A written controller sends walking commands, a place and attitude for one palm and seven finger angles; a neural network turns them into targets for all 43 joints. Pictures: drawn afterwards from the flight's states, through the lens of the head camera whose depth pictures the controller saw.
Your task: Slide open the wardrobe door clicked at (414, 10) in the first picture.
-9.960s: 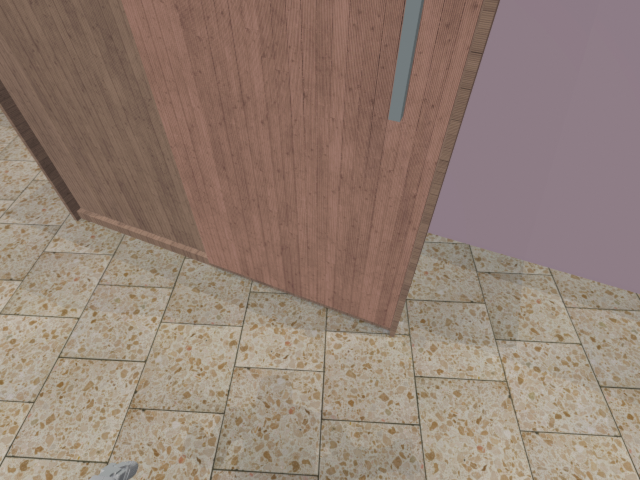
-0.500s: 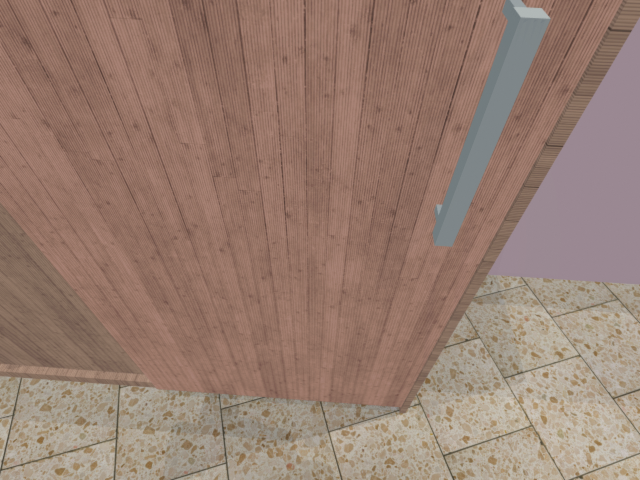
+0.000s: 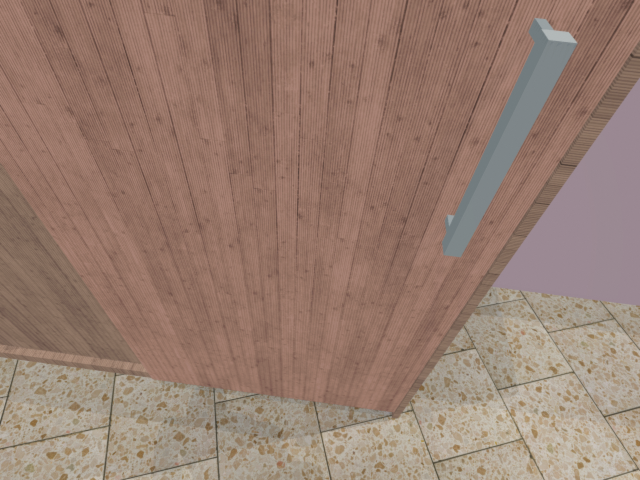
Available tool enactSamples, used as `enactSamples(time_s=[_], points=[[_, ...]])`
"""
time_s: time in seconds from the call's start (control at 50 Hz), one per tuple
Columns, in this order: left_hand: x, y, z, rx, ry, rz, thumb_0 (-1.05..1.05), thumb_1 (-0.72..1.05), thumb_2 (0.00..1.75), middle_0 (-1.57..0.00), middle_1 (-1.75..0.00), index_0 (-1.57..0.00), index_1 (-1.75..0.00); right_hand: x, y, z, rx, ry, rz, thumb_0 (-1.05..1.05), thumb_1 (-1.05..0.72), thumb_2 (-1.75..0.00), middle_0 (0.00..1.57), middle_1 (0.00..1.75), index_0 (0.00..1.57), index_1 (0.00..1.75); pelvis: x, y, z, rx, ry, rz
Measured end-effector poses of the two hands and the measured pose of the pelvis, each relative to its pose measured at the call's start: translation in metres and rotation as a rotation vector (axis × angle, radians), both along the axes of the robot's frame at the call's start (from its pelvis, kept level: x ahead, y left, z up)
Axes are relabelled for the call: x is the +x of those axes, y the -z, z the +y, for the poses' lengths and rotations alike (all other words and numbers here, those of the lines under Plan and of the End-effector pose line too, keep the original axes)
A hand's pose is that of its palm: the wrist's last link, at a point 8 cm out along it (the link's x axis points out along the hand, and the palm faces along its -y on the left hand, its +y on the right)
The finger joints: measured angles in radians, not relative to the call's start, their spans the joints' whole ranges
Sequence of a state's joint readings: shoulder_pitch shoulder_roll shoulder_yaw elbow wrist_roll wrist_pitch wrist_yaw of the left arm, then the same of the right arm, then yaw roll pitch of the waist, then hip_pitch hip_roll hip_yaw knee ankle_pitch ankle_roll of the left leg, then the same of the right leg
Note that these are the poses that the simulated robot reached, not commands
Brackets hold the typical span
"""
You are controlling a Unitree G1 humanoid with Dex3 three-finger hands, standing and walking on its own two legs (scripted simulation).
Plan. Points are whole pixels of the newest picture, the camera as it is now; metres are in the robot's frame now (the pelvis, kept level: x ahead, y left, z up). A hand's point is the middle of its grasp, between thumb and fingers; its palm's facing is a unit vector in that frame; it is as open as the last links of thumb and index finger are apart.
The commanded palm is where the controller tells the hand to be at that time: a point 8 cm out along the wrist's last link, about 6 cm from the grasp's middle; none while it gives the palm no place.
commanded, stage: come to a stop and stand still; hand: right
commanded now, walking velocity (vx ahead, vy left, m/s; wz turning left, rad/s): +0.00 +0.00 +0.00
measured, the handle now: (488, 157) +0.42 -0.14 +0.22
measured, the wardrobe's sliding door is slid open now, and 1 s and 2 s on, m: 0.00 0.00 0.00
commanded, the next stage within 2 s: look again from close up in 0.62 s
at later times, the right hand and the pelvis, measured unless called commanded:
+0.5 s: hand out of the picture +0.02 -0.15 -0.17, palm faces +0.02 +0.98 -0.20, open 7.3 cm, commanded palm none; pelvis +0.02 +0.01 +0.00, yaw +0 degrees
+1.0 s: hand out of the picture +0.02 -0.15 -0.17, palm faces +0.02 +0.98 -0.20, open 7.3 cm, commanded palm none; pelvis +0.03 +0.02 +0.00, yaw +0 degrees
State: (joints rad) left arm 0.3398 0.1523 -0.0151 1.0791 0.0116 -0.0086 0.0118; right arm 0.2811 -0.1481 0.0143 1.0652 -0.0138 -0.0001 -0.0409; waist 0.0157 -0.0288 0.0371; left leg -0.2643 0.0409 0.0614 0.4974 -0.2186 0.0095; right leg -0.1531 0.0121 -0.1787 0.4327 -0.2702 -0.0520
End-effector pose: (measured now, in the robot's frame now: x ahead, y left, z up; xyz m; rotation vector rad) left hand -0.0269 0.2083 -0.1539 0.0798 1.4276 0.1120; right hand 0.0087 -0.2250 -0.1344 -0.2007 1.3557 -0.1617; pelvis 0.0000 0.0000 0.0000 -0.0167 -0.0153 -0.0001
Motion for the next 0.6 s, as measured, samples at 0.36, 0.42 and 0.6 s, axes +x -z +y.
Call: enactSamples(time_s=[0.36, 0.42, 0.6], points=[[0.036, -0.005, 0.01, 0.027, 0.014, -0.013, 0.0, 0.91, 0.9, -0.2, -0.3, -0.2, -0.3, -0.001, 0.007, 0.019, 0.039, 0.027, 0.055, 0.01, -0.93, -0.9, 0.2, 0.3, 0.2, 0.3, 0.019, -0.002, 0.01, 0.008, 0.004, 0.001], [0.04, -0.006, 0.013, 0.032, 0.016, -0.014, 0.0, 0.91, 0.9, -0.2, -0.3, -0.2, -0.3, 0.001, 0.007, 0.021, 0.04, 0.029, 0.057, 0.01, -0.93, -0.9, 0.2, 0.3, 0.2, 0.3, 0.022, -0.002, 0.011, 0.008, 0.005, 0.001], [0.044, -0.006, 0.015, 0.035, 0.015, -0.008, 0.0, 0.91, 0.9, -0.2, -0.3, -0.2, -0.3, 0.007, 0.007, 0.023, 0.038, 0.031, 0.055, 0.01, -0.92, -0.9, 0.2, 0.3, 0.2, 0.3, 0.027, -0.003, 0.014, 0.008, 0.005, 0.0]])
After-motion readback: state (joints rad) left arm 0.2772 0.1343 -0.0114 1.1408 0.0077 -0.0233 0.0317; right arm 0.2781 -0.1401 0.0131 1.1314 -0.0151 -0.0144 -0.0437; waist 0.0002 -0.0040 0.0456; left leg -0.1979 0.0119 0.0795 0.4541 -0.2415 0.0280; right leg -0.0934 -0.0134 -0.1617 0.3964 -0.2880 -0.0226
